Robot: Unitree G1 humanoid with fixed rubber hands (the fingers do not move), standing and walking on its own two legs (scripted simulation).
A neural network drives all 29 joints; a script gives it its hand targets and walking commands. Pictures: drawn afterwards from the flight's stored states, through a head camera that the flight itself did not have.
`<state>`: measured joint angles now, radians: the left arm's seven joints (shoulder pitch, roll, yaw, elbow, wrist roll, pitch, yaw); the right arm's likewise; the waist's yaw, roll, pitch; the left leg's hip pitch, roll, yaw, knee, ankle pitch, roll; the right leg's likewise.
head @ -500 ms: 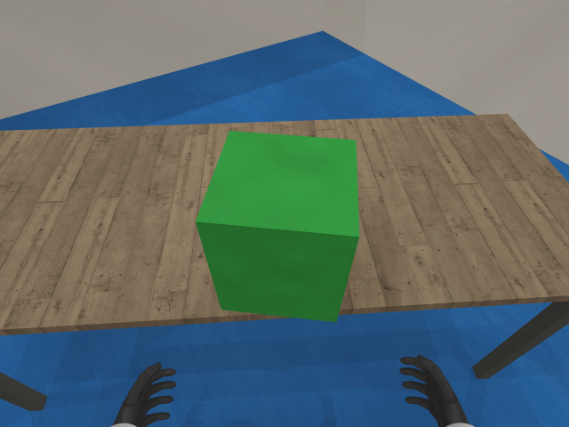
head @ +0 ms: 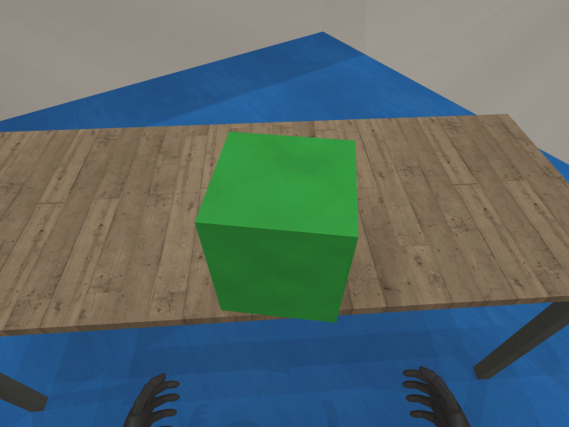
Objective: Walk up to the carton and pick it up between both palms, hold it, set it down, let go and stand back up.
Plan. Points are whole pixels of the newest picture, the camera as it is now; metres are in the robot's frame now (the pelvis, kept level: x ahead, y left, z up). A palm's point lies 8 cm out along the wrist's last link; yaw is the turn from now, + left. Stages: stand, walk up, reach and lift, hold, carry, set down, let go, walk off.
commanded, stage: let go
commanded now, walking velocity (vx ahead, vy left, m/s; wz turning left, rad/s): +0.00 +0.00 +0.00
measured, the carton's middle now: (284, 230) +0.43 -0.01 +0.01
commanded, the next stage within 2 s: stand in 0.12 s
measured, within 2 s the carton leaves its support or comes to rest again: neither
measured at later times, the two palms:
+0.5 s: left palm out of the picture +0.14 +0.27 -0.06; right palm out of the picture +0.09 -0.30 -0.09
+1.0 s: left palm out of the picture +0.11 +0.27 -0.07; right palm out of the picture +0.08 -0.30 -0.09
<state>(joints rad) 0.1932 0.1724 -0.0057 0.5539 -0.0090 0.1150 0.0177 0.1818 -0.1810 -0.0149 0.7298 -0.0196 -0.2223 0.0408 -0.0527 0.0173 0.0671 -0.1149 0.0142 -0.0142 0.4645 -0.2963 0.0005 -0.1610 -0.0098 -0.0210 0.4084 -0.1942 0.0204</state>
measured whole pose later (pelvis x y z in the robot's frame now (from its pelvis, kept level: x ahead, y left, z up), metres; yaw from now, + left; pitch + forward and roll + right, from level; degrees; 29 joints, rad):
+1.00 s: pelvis -0.01 -0.01 +0.00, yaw +0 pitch -5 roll +0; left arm 0.29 0.32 0.04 0.62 0.02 0.01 0.01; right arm 0.26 -0.36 -0.02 0.73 -0.02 -0.02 0.03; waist -0.05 0.02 0.06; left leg -0.10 0.01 -0.01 0.46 -0.28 0.00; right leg -0.16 -0.01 -0.02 0.46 -0.20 0.01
